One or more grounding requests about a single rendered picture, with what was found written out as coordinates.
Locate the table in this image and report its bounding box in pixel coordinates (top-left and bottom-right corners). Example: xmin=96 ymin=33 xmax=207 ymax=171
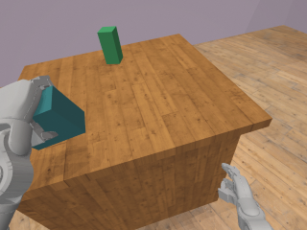
xmin=16 ymin=34 xmax=272 ymax=230

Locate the robot right hand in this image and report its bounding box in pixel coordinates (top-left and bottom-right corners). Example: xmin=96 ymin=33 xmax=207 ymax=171
xmin=218 ymin=163 xmax=254 ymax=206

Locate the robot left forearm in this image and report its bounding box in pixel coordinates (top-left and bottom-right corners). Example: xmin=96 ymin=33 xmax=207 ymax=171
xmin=0 ymin=118 xmax=34 ymax=230

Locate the sponge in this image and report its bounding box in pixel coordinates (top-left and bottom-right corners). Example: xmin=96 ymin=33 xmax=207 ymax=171
xmin=32 ymin=85 xmax=86 ymax=150

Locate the robot right forearm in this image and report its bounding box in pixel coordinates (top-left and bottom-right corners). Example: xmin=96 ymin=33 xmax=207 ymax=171
xmin=236 ymin=197 xmax=274 ymax=230

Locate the robot left hand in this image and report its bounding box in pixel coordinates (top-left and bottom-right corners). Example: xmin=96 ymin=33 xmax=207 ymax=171
xmin=0 ymin=75 xmax=59 ymax=147

